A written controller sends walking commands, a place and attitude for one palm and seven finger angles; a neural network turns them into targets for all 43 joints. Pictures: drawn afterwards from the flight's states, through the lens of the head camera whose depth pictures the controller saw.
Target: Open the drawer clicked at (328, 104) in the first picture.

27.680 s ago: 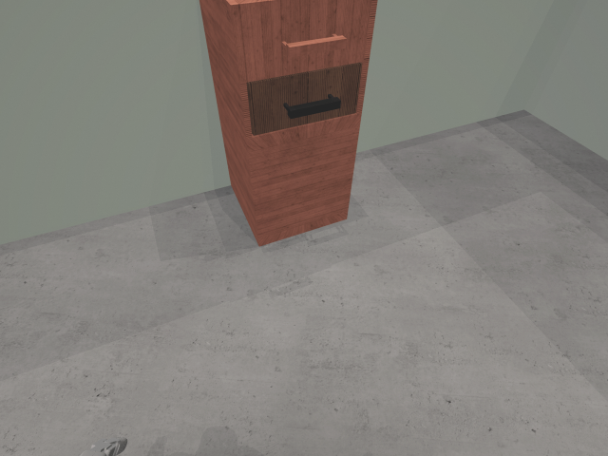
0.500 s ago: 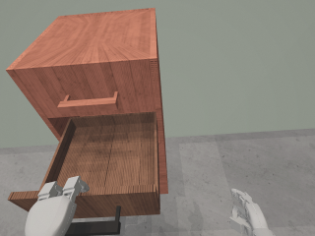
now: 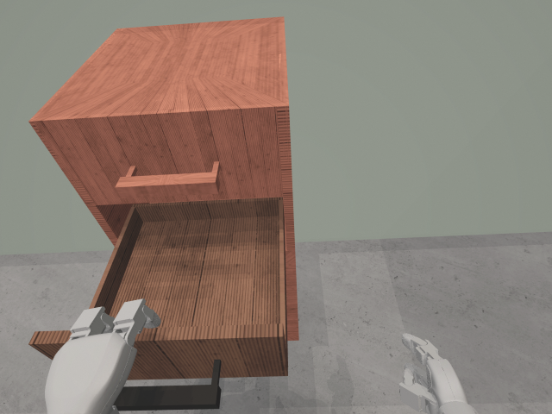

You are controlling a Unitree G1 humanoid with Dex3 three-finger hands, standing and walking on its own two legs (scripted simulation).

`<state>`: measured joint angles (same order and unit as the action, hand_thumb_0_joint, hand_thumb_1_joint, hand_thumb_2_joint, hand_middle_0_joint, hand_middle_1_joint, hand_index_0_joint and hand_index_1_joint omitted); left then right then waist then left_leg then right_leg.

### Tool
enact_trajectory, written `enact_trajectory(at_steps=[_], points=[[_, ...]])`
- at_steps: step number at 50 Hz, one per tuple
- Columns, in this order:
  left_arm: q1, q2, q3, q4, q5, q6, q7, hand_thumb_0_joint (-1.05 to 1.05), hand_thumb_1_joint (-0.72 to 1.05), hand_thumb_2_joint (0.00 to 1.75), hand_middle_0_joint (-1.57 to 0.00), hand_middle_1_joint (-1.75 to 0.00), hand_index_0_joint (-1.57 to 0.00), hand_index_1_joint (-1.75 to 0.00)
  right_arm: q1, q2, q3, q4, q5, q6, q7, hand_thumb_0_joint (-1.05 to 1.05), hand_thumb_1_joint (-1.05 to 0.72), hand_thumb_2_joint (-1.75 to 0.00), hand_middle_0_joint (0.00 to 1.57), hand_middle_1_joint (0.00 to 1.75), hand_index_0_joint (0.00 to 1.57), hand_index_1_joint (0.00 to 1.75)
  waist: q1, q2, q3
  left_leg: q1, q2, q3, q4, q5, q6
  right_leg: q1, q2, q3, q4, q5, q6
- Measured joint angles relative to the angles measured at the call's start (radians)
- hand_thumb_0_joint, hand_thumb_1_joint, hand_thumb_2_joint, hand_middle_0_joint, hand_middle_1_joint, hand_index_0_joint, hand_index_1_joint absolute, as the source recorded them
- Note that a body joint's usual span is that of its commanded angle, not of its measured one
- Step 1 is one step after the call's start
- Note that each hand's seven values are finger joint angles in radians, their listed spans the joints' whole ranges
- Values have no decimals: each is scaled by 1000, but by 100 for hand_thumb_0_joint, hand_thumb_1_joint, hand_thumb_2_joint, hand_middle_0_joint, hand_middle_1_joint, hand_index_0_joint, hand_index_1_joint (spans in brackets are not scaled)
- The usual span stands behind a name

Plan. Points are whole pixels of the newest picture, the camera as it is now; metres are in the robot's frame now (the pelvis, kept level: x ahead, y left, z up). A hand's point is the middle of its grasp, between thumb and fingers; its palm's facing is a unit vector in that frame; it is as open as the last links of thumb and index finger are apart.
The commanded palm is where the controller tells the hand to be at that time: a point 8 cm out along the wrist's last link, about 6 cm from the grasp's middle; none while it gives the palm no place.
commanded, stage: draw the hand back to the body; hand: left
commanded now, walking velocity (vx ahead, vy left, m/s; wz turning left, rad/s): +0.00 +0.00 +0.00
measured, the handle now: (166, 382) +0.18 +0.23 -0.10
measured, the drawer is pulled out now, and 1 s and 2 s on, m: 0.29 0.29 0.29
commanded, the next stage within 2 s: step back with the hand held close in 1.56 s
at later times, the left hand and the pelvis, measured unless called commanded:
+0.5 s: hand (90, 354) +0.15 +0.25 +0.09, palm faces +0.08 -0.11 -0.99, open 13.8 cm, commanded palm +0.12 +0.25 +0.15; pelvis +0.01 +0.01 +0.01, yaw +0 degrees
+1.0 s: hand (87, 299) +0.19 +0.23 +0.16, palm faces +0.39 -0.82 -0.41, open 11.8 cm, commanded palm +0.13 +0.27 +0.18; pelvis +0.02 +0.00 +0.02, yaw +3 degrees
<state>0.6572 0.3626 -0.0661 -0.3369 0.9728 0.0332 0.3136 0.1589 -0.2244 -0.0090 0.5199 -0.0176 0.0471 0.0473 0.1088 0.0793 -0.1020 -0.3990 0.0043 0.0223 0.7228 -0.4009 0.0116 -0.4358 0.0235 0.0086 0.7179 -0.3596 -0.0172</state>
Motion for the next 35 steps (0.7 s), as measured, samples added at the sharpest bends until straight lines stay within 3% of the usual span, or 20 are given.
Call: enact_trajectory(at_steps=[5,9,16,24,29,31,32,33,35], points=[[-14,24,20,-24,9,-10,7,-1,-49,30,-32,-121,-32,-120,2,-1,-3,3,-6,0,-2,1,-91,-90,20,30,20,30,4,-1,7,7,2,0,-1,-1,2,11,2,0,-11,4,1],[-15,27,45,-48,-13,3,9,-1,-49,30,-32,-121,-32,-120,-4,-4,-6,9,4,4,-3,1,-91,-90,20,30,20,30,-2,11,6,22,1,1,-10,-1,6,29,1,2,-26,8,6],[-14,26,41,-65,-42,45,-50,-1,-49,30,-32,-120,-32,-120,-9,-11,-1,7,16,10,-5,1,-91,-90,20,30,20,30,1,18,9,58,-8,5,-53,16,13,63,-7,6,-64,23,15],[1,66,57,-124,-32,11,-71,-1,-49,30,-32,-121,-32,-120,-13,-12,7,-4,10,7,-7,1,-91,-90,20,30,20,30,20,13,28,84,-7,0,-73,24,15,97,-7,1,-97,35,16],[-10,80,96,-135,-50,18,-78,-1,-49,30,-32,-121,-32,-120,-21,-8,10,1,16,11,-10,1,-91,-90,20,30,20,30,22,18,33,100,-7,-3,-87,29,15,116,-7,-2,-117,42,17],[-13,22,125,-148,-411,-3,-109,-1,-49,30,-32,-120,-32,-120,-23,1,14,-4,33,-21,-32,1,-91,-90,20,30,20,30,-6,23,69,138,-14,-13,-101,34,17,158,-14,-11,-128,42,19],[-13,-17,136,-148,-550,-16,-123,-1,-48,30,-31,-120,-32,-120,-17,9,19,-8,39,-50,-49,1,-91,-90,20,30,20,30,-18,20,84,157,-18,-17,-109,36,17,177,-18,-15,-133,40,20],[-13,-50,142,-143,-660,-28,-136,-1,-47,31,-31,-119,-32,-119,-7,18,24,-11,40,-75,-66,1,-91,-90,20,30,20,30,-27,15,93,175,-21,-21,-119,39,17,195,-21,-18,-139,39,20],[-13,-86,144,-143,-806,-42,-157,-1,-45,32,-31,-117,-31,-117,19,35,38,-8,37,-116,-99,1,-91,-90,20,30,20,30,-39,-2,97,207,-25,-29,-145,46,14,227,-26,-27,-157,38,19]])
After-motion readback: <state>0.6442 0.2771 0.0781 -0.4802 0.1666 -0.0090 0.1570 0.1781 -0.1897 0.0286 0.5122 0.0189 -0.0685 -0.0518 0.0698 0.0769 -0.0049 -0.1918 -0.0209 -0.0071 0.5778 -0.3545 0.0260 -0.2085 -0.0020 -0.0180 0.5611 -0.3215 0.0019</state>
